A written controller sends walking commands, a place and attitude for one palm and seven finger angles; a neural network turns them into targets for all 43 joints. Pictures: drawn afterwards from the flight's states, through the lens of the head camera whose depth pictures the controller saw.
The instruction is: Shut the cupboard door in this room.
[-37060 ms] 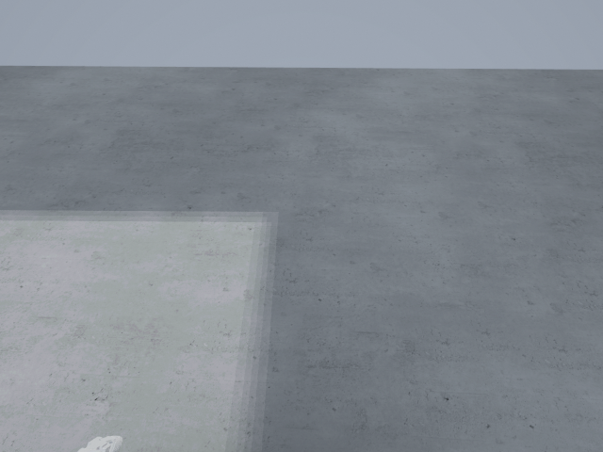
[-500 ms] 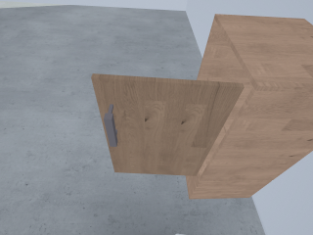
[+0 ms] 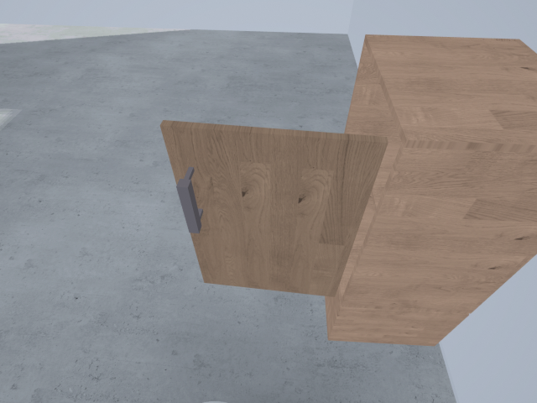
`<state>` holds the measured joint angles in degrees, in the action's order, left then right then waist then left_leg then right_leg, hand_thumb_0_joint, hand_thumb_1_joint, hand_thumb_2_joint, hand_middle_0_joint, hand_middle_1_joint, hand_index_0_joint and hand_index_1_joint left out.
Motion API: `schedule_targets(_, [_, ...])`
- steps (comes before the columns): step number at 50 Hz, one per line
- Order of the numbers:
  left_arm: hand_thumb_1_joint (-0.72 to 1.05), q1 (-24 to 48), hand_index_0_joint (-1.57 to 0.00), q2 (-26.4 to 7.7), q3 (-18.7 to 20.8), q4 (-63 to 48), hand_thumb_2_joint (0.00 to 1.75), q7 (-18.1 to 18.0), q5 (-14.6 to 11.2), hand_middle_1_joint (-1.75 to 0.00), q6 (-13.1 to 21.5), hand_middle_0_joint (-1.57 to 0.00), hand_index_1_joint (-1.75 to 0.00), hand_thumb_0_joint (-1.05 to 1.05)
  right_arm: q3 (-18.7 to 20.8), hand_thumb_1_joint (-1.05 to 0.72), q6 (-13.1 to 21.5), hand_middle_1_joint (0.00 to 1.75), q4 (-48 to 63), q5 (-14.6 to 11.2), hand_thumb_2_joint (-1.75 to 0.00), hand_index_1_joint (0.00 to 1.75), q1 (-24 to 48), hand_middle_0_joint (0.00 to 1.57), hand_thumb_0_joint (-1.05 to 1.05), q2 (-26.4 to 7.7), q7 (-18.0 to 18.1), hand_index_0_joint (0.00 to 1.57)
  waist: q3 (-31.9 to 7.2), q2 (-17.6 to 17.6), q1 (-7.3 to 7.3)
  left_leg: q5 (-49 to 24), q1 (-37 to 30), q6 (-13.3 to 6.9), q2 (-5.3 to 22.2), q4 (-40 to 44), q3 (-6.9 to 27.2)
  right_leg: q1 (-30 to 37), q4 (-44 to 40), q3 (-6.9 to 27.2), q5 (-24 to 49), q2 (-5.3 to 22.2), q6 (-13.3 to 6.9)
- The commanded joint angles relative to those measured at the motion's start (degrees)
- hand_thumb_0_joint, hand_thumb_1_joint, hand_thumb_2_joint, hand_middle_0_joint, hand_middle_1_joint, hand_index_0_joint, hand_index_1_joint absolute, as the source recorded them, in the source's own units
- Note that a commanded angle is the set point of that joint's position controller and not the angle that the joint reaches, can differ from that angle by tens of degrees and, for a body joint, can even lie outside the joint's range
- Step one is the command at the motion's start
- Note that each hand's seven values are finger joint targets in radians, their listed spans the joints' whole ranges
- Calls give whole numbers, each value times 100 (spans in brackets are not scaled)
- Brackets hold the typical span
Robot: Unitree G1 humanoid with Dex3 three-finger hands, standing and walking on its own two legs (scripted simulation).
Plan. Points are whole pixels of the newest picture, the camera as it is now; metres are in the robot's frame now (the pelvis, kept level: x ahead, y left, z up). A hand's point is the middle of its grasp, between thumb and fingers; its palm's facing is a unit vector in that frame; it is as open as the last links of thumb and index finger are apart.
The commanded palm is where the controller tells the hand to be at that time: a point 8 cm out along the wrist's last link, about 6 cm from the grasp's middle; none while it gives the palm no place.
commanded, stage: come to a stop and stand still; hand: left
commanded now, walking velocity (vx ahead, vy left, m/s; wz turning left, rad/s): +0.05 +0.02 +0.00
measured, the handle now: (192, 200) +0.50 +0.23 -0.04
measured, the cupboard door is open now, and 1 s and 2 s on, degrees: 86 86 86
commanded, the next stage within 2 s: look again from close up in 0.70 s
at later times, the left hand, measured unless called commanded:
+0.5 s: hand out of the picture +0.04 +0.21 -0.18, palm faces +0.01 -0.98 -0.21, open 7.3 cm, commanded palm none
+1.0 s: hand out of the picture +0.01 +0.20 -0.19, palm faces -0.01 -0.99 -0.17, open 7.3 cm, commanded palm none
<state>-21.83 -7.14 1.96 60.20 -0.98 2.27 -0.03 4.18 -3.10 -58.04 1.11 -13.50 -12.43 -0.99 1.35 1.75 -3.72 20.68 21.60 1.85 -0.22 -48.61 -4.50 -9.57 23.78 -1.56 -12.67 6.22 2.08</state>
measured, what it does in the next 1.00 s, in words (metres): steps on the spot: left foot, then right foot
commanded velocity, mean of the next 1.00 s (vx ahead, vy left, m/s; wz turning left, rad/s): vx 0.00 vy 0.00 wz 0.00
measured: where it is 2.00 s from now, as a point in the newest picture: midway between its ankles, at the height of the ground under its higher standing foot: outside the picture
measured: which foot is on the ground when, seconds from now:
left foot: up 0.00-0.08, down 0.10-1.00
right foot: down 0.00-0.12, up 0.14-0.34, down 0.36-1.00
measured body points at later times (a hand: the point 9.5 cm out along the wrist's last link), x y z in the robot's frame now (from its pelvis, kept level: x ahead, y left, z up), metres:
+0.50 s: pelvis +0.02 +0.03 -0.01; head +0.03 +0.03 +0.44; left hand +0.04 +0.26 -0.16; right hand +0.01 -0.18 -0.17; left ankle +0.01 +0.12 -0.75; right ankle +0.00 -0.08 -0.75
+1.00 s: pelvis +0.02 +0.04 -0.01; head +0.03 +0.04 +0.44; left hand +0.01 +0.25 -0.17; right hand +0.02 -0.18 -0.17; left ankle +0.01 +0.12 -0.75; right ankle +0.00 -0.08 -0.75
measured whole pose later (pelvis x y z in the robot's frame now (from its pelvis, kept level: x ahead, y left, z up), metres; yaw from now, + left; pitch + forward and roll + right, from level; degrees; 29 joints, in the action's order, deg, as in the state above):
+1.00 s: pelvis +0.02 +0.04 -0.01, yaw -1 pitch -1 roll +0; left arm -18.5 -6.6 -1.7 63.9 -2.3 1.1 1.5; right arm -0.2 1.5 -61.6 0.9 -16.9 -9.4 1.6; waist 1.5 -1.1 0.0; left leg 17.2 11.7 -3.1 -0.7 -29.5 -5.8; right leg -10.5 28.9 -3.2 -17.4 1.8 0.7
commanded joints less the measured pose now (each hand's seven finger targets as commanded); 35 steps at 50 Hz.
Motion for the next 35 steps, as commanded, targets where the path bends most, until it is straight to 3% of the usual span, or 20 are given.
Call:
schedule_targets(1, [90, -29, -20, -1330, 329, -216, 90, -108, -16, -30, 45, -20, -30, 0, -52, -90, 204, 30, 418, -39, -90, 30, 118, 20, 0, -11, 18, 20, 372, 983, 106, -139, -545, -25, 5, 1403, 70, -570, -1005, 1135, -619, 1077, -836])
schedule_targets(3, [90, 178, -20, -1163, 285, -223, 90, -103, -65, -30, -2, -20, -30, 0, -82, -90, 291, 30, 199, -48, -90, 30, -418, 20, 0, -8, 92, 20, 257, 611, 369, -715, -1682, -30, -15, 2546, -35, -1185, -456, 791, -758, 663, -599])
schedule_targets(4, [90, 157, -20, -935, 220, -257, 90, -82, -97, -30, -34, -20, -30, 0, -62, -90, 345, 30, 156, -25, -90, 30, -572, 20, 0, -224, 133, 20, 139, -202, 415, -668, -2041, -108, 375, 2862, 297, -1464, 120, 493, -870, 314, -429])
schedule_targets(5, [90, 94, -20, -623, 176, -322, 90, -56, -110, -30, -61, -20, -30, 0, 11, -90, 355, 30, 164, 35, -90, 30, -711, 20, 0, -633, 161, 20, 130, -1264, 426, -476, -1828, -520, 1373, 3254, 1577, -1783, 964, -74, -1304, -202, -185])
schedule_targets(6, [90, 124, -20, -466, 127, -377, 90, -53, -110, -30, -46, -20, -30, 0, 35, -90, 301, 30, 221, 60, -90, 30, -685, 20, 0, -871, 186, 20, 282, -1439, 383, -190, -1010, -998, 1919, 3648, 2014, -1571, 1676, -372, -1835, -310, -94])
schedule_targets(7, [90, 267, -20, -412, 90, -331, 90, -93, -50, -30, -124, -20, -30, 0, -6, -90, 324, 30, 182, 83, -90, 30, -528, 20, 0, -708, 206, 20, 344, -1832, 396, 228, -584, -1165, 1871, 3970, 2204, -1424, 2348, -206, -1942, -248, -136])
schedule_targets(8, [90, 418, -20, -508, 84, -244, 90, -68, -36, -30, -131, -20, -30, 0, -78, -90, 336, 30, 161, 73, -90, 30, -331, 20, 0, -488, 237, 20, 447, -1504, 349, 46, -472, -1127, 1608, 3983, 1930, -1407, 2715, -44, -1605, -167, -179])
schedule_targets(10, [90, 301, -20, -415, 59, -82, 90, -34, -79, -30, -98, -20, -30, 0, -171, -90, 376, 30, 166, 38, -90, 30, -24, 20, 0, -286, 272, 20, 349, -988, 175, -1028, -601, -1064, 1319, 3748, 1305, -1230, 2695, -29, -1242, -114, -165])
schedule_targets(12, [90, 391, -20, -357, 9, -17, 90, -48, -108, -30, -75, -20, -30, 0, -175, -90, 415, 30, 72, 35, -90, 30, -129, 20, 0, -204, 301, 20, 241, -638, 207, -2107, -774, -1139, 1301, 3532, 1140, -917, 2071, -60, -1246, -131, -125])
schedule_targets(14, [90, 313, -20, -332, -22, 35, 90, -74, -129, -30, -45, -20, -30, 0, -170, -90, 432, 30, -34, 35, -90, 30, -260, 20, 0, -295, 315, 20, -14, -480, 199, -2477, -1067, -1126, 1300, 3276, 1130, -515, 1154, -111, -1036, -195, -92])
schedule_targets(16, [90, 94, -20, -400, -36, 179, 90, -100, -126, -30, 13, -20, -30, 0, -194, -90, 449, 30, -154, -24, -90, 30, -283, 20, 0, -229, 322, 20, -187, -379, 99, -2382, -1061, -839, 1043, 2888, 919, 104, 9, -75, 61, -180, -91])
schedule_targets(17, [90, 121, -20, -562, -28, 216, 90, -120, -123, -30, 62, -20, -30, 0, -222, -90, 471, 30, -195, -59, -90, 30, -371, 20, 0, -64, 304, 20, -132, -131, 147, -2122, -762, -623, 819, 2731, 830, 475, -326, 279, 624, 20, -186])
schedule_targets(18, [90, 178, -20, -690, -36, 227, 90, -117, -130, -30, 96, -20, -30, 0, -253, -90, 482, 30, -222, -78, -90, 30, -367, 20, 0, 5, 286, 20, -51, -37, 228, -1662, -704, -409, 611, 2737, 638, 434, -351, 577, 1078, 339, -345])
schedule_targets(19, [90, 278, -20, -768, -41, 234, 90, -102, -146, -30, 115, -20, -30, 0, -254, -90, 470, 30, -265, -61, -90, 30, -379, 20, 0, 18, 273, 20, 7, 67, 302, -1498, -888, -301, 520, 2824, 577, 176, -248, 605, 1250, 439, -459])
schedule_targets(20, [90, 393, -20, -752, -52, 249, 90, -99, -159, -30, 131, -20, -30, 0, -253, -90, 428, 30, -351, -35, -90, 30, -377, 20, 0, -10, 273, 20, 61, 465, 330, -1541, -1056, -257, 527, 2765, 533, 15, -246, 564, 1283, 339, -461])
schedule_targets(22, [90, 516, -20, -652, -77, 248, 90, -114, -169, -30, 101, -20, -30, 0, -272, -90, 414, 30, -475, -39, -90, 30, -467, 20, 0, -11, 283, 20, 211, 386, 343, -1751, -1124, -287, 614, 2898, 549, -18, -240, 381, 1240, 211, -415])
schedule_targets(26, [90, 470, -20, -614, -98, 289, 90, -129, -187, -30, 71, -20, -30, 0, -333, -90, 448, 30, -630, -40, -90, 30, -524, 20, 0, -7, 297, 20, 123, -93, 305, -1813, -1228, -305, 672, 3056, 577, 86, -335, 341, 843, 117, -356])
schedule_targets(35, [90, 322, -20, -544, -121, 377, 90, -133, -184, -30, 61, -20, -30, 0, -353, -90, 455, 30, -741, -50, -90, 30, -649, 20, 0, 78, 322, 20, 207, -131, 308, -1761, -1274, -320, 682, 3129, 573, 85, -434, 298, 761, 83, -344])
